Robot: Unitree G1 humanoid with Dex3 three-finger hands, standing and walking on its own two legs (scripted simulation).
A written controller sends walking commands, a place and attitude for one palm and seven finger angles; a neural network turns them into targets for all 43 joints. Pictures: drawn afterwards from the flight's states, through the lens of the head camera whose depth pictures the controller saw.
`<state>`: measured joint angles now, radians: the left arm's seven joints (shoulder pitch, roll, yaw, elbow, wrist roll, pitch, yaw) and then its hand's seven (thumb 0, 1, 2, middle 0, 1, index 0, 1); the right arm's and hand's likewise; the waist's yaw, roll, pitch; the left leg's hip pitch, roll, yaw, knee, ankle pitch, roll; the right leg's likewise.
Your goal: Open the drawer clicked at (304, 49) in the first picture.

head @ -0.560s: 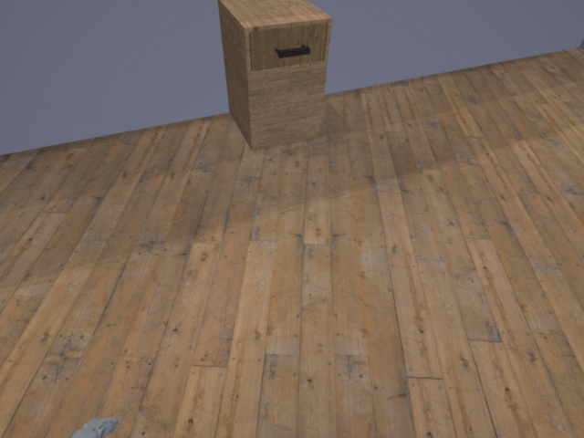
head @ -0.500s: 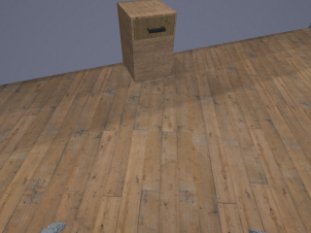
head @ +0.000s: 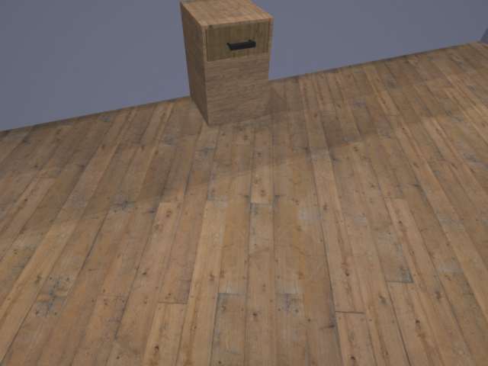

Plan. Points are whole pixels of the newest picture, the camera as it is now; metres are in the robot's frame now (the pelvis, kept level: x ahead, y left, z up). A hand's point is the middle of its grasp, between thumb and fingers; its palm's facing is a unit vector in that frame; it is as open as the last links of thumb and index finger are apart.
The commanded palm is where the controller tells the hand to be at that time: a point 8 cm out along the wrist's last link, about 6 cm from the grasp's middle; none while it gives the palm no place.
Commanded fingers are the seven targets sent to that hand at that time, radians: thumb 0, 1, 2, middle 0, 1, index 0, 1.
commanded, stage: stand and wait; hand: left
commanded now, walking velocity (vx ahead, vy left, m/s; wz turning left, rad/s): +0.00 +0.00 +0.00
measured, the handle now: (241, 44) +1.79 +0.12 -0.22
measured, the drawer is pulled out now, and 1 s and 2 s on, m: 0.00 0.00 0.00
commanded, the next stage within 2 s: look at it before walking up in 0.36 s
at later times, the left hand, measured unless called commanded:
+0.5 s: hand out of the picture +0.07 +0.24 -0.15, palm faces -0.05 -0.94 -0.33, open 7.4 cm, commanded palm none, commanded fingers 0.00 0.90 0.90 -0.20 -0.30 -0.20 -0.30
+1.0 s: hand out of the picture +0.08 +0.24 -0.15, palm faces -0.04 -0.94 -0.33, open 7.4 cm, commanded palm none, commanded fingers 0.00 0.90 0.90 -0.20 -0.30 -0.20 -0.30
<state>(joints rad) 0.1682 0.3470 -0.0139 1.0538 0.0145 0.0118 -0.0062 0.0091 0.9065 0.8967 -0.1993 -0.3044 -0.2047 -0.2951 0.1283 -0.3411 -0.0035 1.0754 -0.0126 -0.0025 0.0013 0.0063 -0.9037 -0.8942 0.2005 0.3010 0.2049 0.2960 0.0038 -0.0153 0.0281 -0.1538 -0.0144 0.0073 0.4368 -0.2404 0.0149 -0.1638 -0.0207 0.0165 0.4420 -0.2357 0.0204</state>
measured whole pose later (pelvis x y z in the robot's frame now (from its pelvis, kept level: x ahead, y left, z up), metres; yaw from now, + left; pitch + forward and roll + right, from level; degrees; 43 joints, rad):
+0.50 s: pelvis -0.01 -0.01 +0.00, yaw -1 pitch -2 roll +0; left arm 0.14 0.34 -0.01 1.08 0.02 0.00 -0.01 0.01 0.91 0.90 -0.20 -0.30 -0.20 -0.30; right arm 0.13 -0.33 0.00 1.12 -0.01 -0.01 0.01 0.01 -0.90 -0.89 0.20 0.30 0.20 0.30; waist 0.00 -0.01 0.02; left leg -0.15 0.00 0.01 0.40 -0.21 0.00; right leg -0.17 -0.01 0.02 0.41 -0.21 0.01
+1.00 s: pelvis +0.01 -0.01 +0.00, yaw -1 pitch -2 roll +0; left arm 0.14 0.35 -0.01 1.09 0.01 0.00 -0.01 0.01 0.91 0.90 -0.20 -0.30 -0.20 -0.30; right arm 0.10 -0.34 0.00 1.12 -0.01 -0.01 0.00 0.01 -0.90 -0.89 0.20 0.30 0.20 0.30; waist 0.00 -0.01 0.03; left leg -0.12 0.00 0.01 0.38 -0.22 0.00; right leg -0.14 0.00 0.02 0.39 -0.21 0.01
